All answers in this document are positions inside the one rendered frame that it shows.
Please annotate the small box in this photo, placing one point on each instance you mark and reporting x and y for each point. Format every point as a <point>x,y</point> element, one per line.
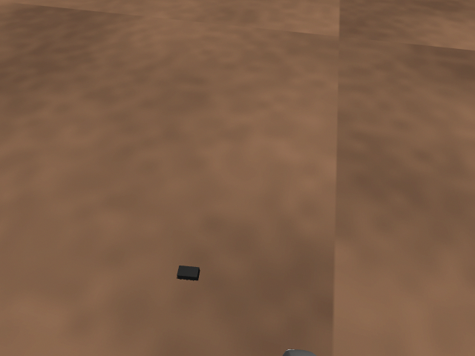
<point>188,273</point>

